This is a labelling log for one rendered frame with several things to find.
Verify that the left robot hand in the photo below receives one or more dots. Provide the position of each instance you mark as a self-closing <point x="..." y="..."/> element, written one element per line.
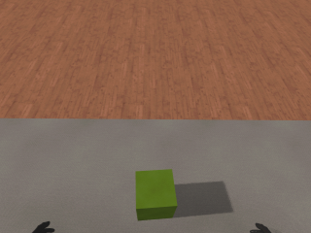
<point x="41" y="228"/>

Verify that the carton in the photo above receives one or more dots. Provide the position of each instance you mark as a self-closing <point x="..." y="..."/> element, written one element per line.
<point x="155" y="194"/>

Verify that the right robot hand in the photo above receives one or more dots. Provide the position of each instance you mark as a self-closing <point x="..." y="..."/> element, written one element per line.
<point x="262" y="229"/>

